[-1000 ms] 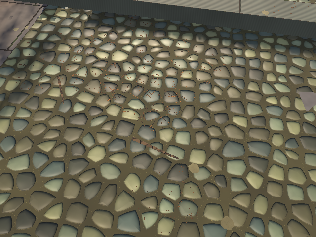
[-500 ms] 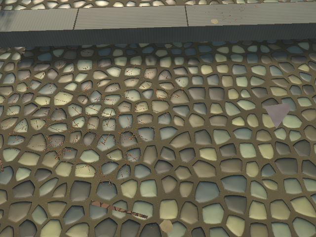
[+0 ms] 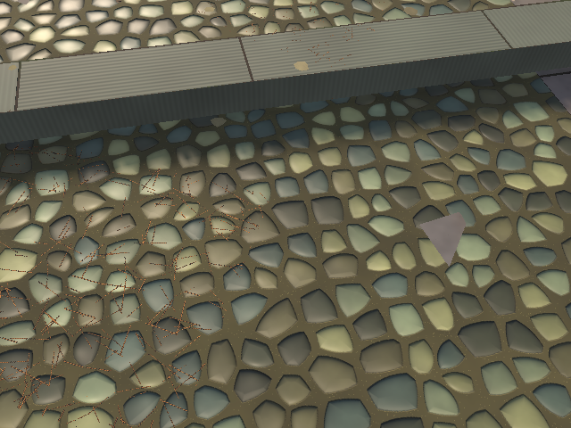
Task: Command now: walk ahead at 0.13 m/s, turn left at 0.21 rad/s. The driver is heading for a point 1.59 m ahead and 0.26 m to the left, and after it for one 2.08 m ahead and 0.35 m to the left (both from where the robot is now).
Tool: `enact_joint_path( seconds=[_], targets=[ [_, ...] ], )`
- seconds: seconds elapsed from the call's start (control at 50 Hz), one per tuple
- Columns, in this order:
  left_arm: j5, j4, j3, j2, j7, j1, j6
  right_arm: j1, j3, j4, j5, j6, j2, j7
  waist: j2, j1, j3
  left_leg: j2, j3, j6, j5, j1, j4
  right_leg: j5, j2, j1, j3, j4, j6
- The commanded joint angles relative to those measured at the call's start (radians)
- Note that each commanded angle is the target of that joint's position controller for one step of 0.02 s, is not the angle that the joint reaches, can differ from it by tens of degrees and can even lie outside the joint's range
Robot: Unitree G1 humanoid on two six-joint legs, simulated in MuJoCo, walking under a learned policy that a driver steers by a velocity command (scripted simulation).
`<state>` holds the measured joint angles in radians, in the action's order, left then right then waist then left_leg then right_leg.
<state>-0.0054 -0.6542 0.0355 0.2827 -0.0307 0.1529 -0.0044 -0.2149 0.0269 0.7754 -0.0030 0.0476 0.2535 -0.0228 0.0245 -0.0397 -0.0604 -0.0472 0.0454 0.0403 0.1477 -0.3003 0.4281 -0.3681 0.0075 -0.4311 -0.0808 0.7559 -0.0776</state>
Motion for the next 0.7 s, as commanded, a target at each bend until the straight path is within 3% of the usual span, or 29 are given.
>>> enact_joint_path(
  seconds=[0.02, 0.1, 0.12, 0.14, 0.16, 0.18, 0.2, 0.22, 0.24, 0.28, 0.32, 0.36, 0.4, 0.44, 0.46, 0.48, 0.5, 0.52, 0.54, 0.58, 0.6, 0.64, 0.7],
  targets=[
    [0.006, 0.038, 0.031, 0.094, -0.009, 0.079, -0.011, 0.063, 0.065, -0.076, 0.02, -0.009, 0.229, 0.012, -0.16, 0.044, 0.19, 0.235, 0.243, 0.189, -0.436, 0.089, -0.08, 0.084, -0.03, 0.146, 0.022, -0.094, 0.006],
    [-0.002, 0.056, 0.04, 0.087, -0.005, 0.042, -0.007, 0.089, 0.062, -0.079, 0.039, -0.039, 0.201, 0.028, -0.153, 0.071, 0.117, 0.181, 0.315, 0.131, -0.102, 0.003, -0.052, 0.201, -0.038, 0.242, 0.019, -0.325, 0.061],
    [-0.008, 0.06, 0.049, 0.118, -0.008, 0.06, 0.001, 0.074, 0.056, -0.08, 0.035, -0.042, 0.175, 0.032, -0.12, 0.074, 0.129, 0.153, 0.311, 0.09, -0.024, -0.047, -0.005, 0.263, 0.032, 0.321, -0.023, -0.362, 0.092],
    [-0.022, 0.069, 0.061, 0.172, -0.017, 0.093, 0.001, 0.056, 0.042, -0.091, 0.018, -0.04, 0.127, 0.032, 0.005, 0.067, 0.166, 0.091, 0.243, 0.038, 0.156, -0.133, 0.142, 0.388, 0.201, 0.411, -0.144, -0.376, 0.158],
    [-0.034, 0.049, 0.077, 0.215, -0.01, 0.081, -0.003, 0.032, 0.039, -0.111, 0.027, -0.04, 0.108, 0.035, 0.249, 0.035, 0.137, -0.04, 0.043, -0.017, 0.373, -0.246, 0.292, 0.477, 0.336, 0.373, -0.308, -0.436, 0.291],
    [-0.032, 0.065, 0.067, 0.166, -0.007, 0.063, 0.004, 0.015, 0.061, -0.094, 0.018, -0.041, 0.178, 0.039, 0.224, 0.06, 0.136, -0.003, 0.03, -0.066, 0.493, -0.274, 0.533, 0.554, 0.393, 0.364, -0.35, -0.453, 0.363],
    [-0.027, 0.073, 0.053, 0.124, -0.008, 0.031, 0.011, -0.006, 0.081, -0.079, 0.023, -0.049, 0.213, 0.037, 0.155, 0.044, 0.131, 0.013, 0.047, -0.085, 0.463, -0.29, 0.657, 0.593, 0.363, 0.351, -0.285, -0.436, 0.348],
    [-0.017, 0.081, 0.049, 0.108, -0.008, -0.019, 0.016, -0.035, 0.087, -0.057, 0.025, -0.066, 0.204, 0.043, 0.104, 0.019, 0.12, 0.028, 0.049, -0.106, 0.42, -0.288, 0.705, 0.602, 0.311, 0.338, -0.198, -0.416, 0.31],
    [-0.003, 0.077, 0.051, 0.109, -0.007, -0.048, 0.019, -0.037, 0.085, -0.059, 0.022, -0.081, 0.189, 0.046, 0.099, 0.014, 0.103, 0.044, 0.044, -0.122, 0.369, -0.307, 0.699, 0.608, 0.292, 0.337, -0.15, -0.41, 0.29],
    [-0.005, 0.062, 0.058, 0.125, -0.008, -0.042, 0.014, -0.001, 0.071, -0.083, 0.025, -0.092, 0.14, 0.041, 0.106, 0.028, 0.093, 0.054, -0.001, -0.144, 0.31, -0.284, 0.641, 0.638, 0.257, 0.319, -0.07, -0.414, 0.286],
    [-0.007, 0.054, 0.068, 0.139, -0.012, -0.038, 0.002, 0.037, 0.06, -0.115, 0.029, -0.092, 0.119, 0.028, 0.133, 0.046, 0.116, 0.069, -0.034, -0.147, 0.273, -0.227, 0.521, 0.63, 0.25, 0.326, -0.017, -0.406, 0.288],
    [-0.003, 0.045, 0.078, 0.164, -0.012, -0.029, -0.006, 0.066, 0.056, -0.143, 0.028, -0.091, 0.12, 0.013, 0.154, 0.064, 0.141, 0.073, -0.061, -0.132, 0.246, -0.151, 0.406, 0.636, 0.268, 0.326, 0.005, -0.397, 0.29],
    [0.009, 0.032, 0.086, 0.183, -0.008, -0.018, -0.007, 0.06, 0.064, -0.157, 0.027, -0.093, 0.144, 0.001, 0.159, 0.064, 0.152, 0.067, -0.084, -0.109, 0.22, -0.1, 0.314, 0.614, 0.291, 0.337, 0.006, -0.375, 0.285],
    [0.029, 0.025, 0.089, 0.19, -0.005, -0.037, -0.004, 0.013, 0.073, -0.151, 0.024, -0.097, 0.152, -0.007, 0.145, 0.028, 0.149, 0.048, -0.117, -0.067, 0.105, -0.005, 0.154, 0.544, 0.288, 0.303, 0.034, -0.319, 0.246],
    [0.036, 0.012, 0.085, 0.173, -0.004, -0.022, 0.0, -0.021, 0.081, -0.14, 0.02, -0.098, 0.163, -0.004, 0.122, 0.014, 0.15, 0.025, -0.115, -0.036, 0.02, 0.082, 0.06, 0.457, 0.26, 0.254, 0.068, -0.258, 0.2],
    [0.02, -0.013, 0.077, 0.136, 0.002, 0.04, 0.006, -0.048, 0.098, -0.14, 0.016, -0.097, 0.211, 0.008, -0.006, 0.017, 0.153, 0.076, -0.006, 0.008, -0.187, 0.211, -0.018, 0.284, 0.203, 0.138, 0.149, -0.114, 0.117],
    [-0.039, 0.034, 0.05, 0.067, 0.008, 0.039, 0.007, -0.057, 0.127, -0.169, 0.007, -0.095, 0.35, 0.028, -0.353, 0.048, 0.152, 0.369, 0.396, 0.171, -0.58, 0.349, -0.035, -0.261, 0.052, -0.16, 0.225, 0.211, -0.002],
    [-0.022, 0.06, 0.061, 0.106, -0.003, -0.075, 0.01, -0.085, 0.114, -0.182, -0.031, -0.073, 0.321, 0.016, -0.268, -0.047, 0.207, 0.441, 0.497, 0.322, -0.553, 0.279, -0.072, -0.35, -0.006, -0.219, 0.049, 0.39, -0.002],
    [0.003, 0.055, 0.071, 0.137, -0.009, -0.088, 0.005, -0.051, 0.104, -0.178, -0.033, -0.054, 0.292, 0.012, -0.178, -0.027, 0.169, 0.39, 0.41, 0.296, -0.471, 0.249, -0.081, -0.28, 0.015, -0.234, 0.013, 0.452, 0.012],
    [0.001, 0.017, 0.081, 0.145, -0.025, -0.046, -0.006, 0.047, 0.086, -0.183, 0.007, -0.047, 0.225, 0.024, -0.118, 0.021, 0.135, 0.299, 0.303, 0.198, -0.333, 0.222, -0.073, -0.125, 0.041, -0.239, -0.001, 0.414, 0.018],
    [-0.003, 0.007, 0.084, 0.146, -0.028, -0.022, -0.01, 0.074, 0.075, -0.186, 0.013, -0.051, 0.207, 0.031, -0.131, 0.038, 0.138, 0.274, 0.268, 0.185, -0.35, 0.188, -0.075, -0.073, 0.037, -0.196, 0.005, 0.415, 0.009],
    [0.007, -0.021, 0.079, 0.125, -0.02, 0.031, -0.012, 0.087, 0.052, -0.183, -0.001, -0.053, 0.157, 0.041, -0.147, 0.055, 0.174, 0.251, 0.205, 0.181, -0.372, 0.175, -0.08, -0.001, 0.028, -0.124, 0.024, 0.419, -0.006],
    [0.01, -0.039, 0.057, 0.075, -0.011, 0.03, -0.017, 0.096, 0.025, -0.155, -0.016, -0.045, 0.094, 0.045, -0.141, 0.048, 0.164, 0.225, 0.14, 0.165, -0.27, 0.165, -0.096, 0.056, 0.061, -0.035, 0.022, 0.206, -0.016]
  ],
)
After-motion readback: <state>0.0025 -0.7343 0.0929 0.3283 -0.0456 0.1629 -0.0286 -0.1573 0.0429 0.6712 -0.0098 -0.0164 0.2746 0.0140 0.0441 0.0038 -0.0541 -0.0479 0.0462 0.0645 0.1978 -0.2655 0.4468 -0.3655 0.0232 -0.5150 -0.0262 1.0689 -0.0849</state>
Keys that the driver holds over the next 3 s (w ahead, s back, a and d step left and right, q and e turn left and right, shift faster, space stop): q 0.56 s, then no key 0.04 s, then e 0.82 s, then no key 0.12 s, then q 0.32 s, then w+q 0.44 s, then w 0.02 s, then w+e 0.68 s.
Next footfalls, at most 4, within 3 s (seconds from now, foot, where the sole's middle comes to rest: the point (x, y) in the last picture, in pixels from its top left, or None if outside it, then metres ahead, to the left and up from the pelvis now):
0.12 right None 0.11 -0.13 -0.78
0.48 left None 0.06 0.13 -0.78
0.94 right None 0.09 -0.08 -0.78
1.28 left None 0.06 0.17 -0.78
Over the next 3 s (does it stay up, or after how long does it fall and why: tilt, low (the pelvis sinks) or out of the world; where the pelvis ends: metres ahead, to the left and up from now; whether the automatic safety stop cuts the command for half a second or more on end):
stays up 0.51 0.22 -0.01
